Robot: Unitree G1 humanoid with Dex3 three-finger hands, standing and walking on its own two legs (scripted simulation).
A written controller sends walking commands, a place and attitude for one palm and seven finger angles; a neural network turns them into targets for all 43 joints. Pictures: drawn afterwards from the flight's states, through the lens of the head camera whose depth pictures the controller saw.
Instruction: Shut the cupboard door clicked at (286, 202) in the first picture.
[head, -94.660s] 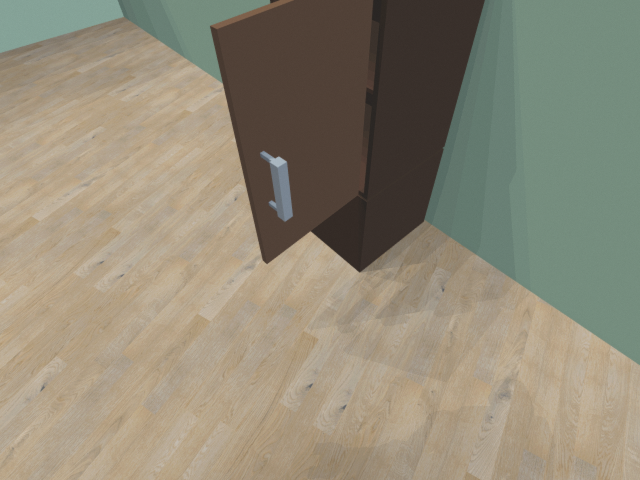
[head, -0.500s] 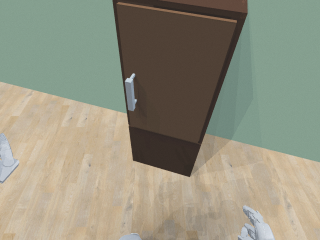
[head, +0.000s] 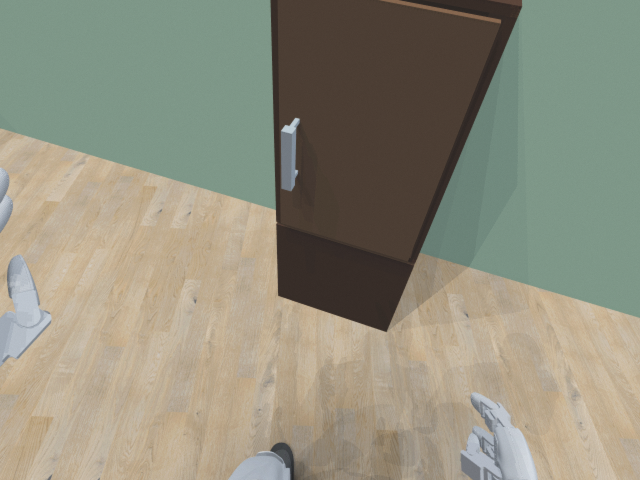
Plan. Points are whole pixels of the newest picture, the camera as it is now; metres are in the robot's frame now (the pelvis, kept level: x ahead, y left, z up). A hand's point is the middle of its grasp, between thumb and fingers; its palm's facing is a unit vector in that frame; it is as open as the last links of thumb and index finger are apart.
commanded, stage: stop stepping back and stand still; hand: left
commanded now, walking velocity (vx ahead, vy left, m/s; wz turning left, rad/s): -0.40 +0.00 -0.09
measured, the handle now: (291, 154) +0.76 +0.15 -0.06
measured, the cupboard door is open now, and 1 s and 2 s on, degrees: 0 0 0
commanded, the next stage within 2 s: let the arm hang, fingers relaxed in 1.54 s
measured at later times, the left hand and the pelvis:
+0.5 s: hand out of the picture +0.16 +0.28 +0.19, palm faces +0.30 -0.90 -0.30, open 7.5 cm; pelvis -0.10 +0.05 +0.02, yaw -7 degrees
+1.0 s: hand out of the picture +0.12 +0.26 +0.18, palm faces +0.38 -0.88 -0.29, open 7.4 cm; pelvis -0.10 +0.04 +0.00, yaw -6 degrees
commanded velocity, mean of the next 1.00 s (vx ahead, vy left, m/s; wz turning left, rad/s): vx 0.14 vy -0.05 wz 0.00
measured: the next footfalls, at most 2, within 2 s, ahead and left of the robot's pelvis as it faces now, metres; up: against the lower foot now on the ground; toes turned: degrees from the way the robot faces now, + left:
left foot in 0.32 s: +0.03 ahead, +0.12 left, +0.01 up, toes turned -6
right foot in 0.70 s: -0.12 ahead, -0.06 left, +0.00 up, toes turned -10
